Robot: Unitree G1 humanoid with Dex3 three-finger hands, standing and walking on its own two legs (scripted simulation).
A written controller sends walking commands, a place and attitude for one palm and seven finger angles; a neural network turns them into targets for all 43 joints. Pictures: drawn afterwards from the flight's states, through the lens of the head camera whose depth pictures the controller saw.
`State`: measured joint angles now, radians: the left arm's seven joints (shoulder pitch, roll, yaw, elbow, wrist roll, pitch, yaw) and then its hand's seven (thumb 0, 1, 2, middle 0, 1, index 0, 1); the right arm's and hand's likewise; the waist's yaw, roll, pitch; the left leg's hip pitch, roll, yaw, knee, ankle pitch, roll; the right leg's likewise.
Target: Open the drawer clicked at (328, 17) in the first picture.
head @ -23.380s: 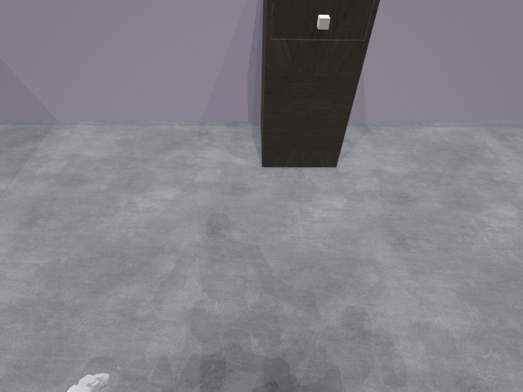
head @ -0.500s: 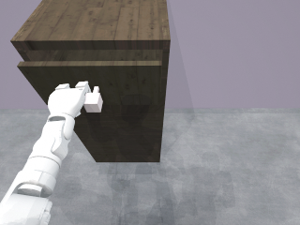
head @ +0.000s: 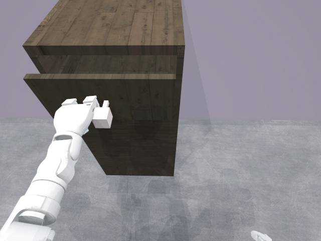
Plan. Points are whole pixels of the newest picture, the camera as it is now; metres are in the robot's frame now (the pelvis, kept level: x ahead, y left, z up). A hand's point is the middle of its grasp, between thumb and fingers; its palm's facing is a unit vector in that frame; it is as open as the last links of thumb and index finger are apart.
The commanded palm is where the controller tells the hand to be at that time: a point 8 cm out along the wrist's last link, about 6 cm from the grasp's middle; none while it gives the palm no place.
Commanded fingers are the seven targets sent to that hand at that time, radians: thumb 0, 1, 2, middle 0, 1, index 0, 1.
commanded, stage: pull the drawer open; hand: left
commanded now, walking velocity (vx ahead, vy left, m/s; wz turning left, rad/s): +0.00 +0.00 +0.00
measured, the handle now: (103, 112) +0.43 +0.18 +0.06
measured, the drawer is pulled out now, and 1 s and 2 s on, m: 0.09 0.13 0.13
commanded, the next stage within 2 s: none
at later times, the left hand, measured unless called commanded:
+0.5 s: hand (79, 140) +0.35 +0.24 +0.04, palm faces +0.02 -0.08 -1.00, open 4.9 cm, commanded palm +0.31 +0.23 +0.08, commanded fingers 0.00 0.90 0.90 -0.40 -1.35 -0.40 -1.35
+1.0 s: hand (76, 166) +0.29 +0.23 +0.02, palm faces +0.01 -0.08 -1.00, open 5.0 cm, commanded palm +0.26 +0.22 +0.08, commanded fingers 0.00 0.90 0.90 -0.40 -1.35 -0.40 -1.35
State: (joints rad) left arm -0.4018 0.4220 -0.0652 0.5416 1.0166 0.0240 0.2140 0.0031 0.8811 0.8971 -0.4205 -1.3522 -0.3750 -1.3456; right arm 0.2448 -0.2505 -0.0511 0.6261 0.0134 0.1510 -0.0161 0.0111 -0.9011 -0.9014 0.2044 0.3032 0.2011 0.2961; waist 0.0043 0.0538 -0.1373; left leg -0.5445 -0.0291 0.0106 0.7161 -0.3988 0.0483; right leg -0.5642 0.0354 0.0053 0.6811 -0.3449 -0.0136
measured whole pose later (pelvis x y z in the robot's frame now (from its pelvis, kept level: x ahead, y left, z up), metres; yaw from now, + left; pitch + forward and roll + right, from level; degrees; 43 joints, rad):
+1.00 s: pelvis +0.00 -0.01 +0.00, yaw +1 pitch +10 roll +0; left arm 0.00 0.37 -0.08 0.17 1.03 0.05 0.26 0.00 0.88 0.90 -0.42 -1.35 -0.38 -1.35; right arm 0.15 -0.23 -0.04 0.62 -0.02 0.10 -0.02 0.01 -0.90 -0.90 0.20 0.30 0.20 0.30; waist 0.06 0.07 -0.10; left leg -0.50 -0.04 -0.01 0.73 -0.41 0.03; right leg -0.52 0.03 -0.02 0.72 -0.37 -0.03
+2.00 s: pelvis -0.01 -0.03 +0.00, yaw +1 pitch +8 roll +1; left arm 0.48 0.41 -0.01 -0.14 1.01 -0.07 0.34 0.00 0.88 0.90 -0.42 -1.35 -0.41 -1.35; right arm 0.10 -0.24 -0.02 0.60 -0.04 0.07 -0.02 0.02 -0.90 -0.90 0.20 0.30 0.20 0.30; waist 0.09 0.05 -0.08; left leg -0.48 -0.02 0.00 0.74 -0.41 0.01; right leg -0.52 0.04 -0.01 0.76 -0.39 -0.05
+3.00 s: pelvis -0.01 -0.01 -0.01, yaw +0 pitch +7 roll +0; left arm 0.47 0.41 -0.09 -0.30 1.05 0.01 0.33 0.00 -0.48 0.31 -0.32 -1.20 -0.32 -1.20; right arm 0.11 -0.22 0.03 0.56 -0.02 0.10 0.01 0.02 -0.90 -0.90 0.20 0.30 0.20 0.30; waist 0.09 0.07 -0.10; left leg -0.46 -0.03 0.02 0.78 -0.44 0.04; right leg -0.50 0.03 0.01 0.78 -0.40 -0.02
